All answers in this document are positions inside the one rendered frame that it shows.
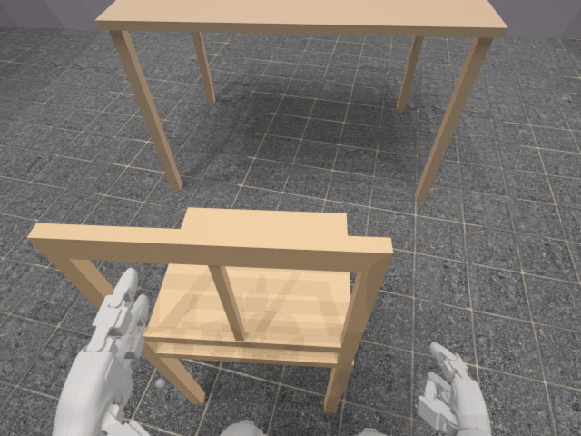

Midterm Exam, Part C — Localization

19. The table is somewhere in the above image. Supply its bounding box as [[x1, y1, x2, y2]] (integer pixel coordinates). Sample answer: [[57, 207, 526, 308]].
[[94, 0, 508, 203]]

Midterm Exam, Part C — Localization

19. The chair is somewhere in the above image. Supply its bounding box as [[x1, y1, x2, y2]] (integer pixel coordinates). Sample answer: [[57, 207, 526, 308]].
[[26, 207, 393, 414]]

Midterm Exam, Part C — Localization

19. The robot right hand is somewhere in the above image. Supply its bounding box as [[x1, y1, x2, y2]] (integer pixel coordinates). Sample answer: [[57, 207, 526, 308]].
[[418, 342, 491, 436]]

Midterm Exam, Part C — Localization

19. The robot left hand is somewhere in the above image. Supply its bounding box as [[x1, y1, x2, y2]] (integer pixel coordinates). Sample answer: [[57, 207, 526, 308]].
[[52, 268, 151, 436]]

